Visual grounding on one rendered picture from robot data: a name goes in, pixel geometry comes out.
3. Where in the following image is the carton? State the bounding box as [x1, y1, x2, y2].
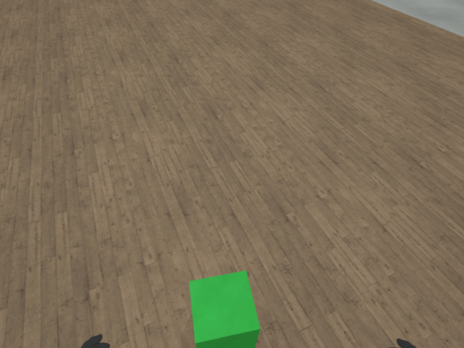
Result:
[189, 270, 260, 348]

